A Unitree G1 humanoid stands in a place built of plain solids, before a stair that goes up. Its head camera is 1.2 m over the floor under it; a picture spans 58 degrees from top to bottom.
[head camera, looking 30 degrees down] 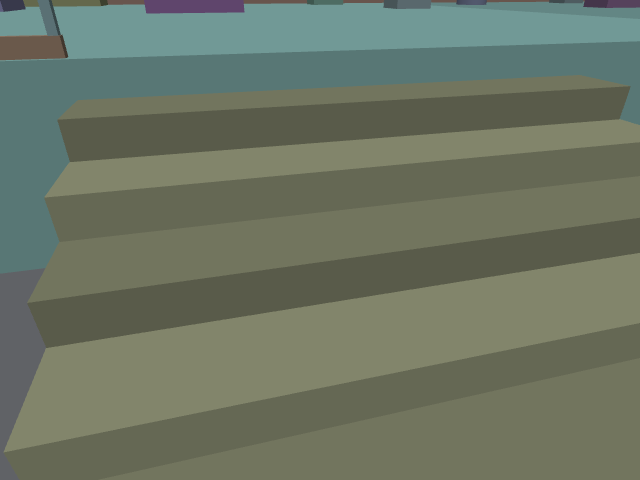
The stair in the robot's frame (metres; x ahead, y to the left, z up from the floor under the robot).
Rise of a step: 0.16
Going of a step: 0.33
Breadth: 2.53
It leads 14 degrees to the left of straight ahead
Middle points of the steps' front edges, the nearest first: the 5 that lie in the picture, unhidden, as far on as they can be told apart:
0.90 -0.53 0.32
1.23 -0.45 0.48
1.55 -0.36 0.64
1.87 -0.28 0.80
2.20 -0.20 0.96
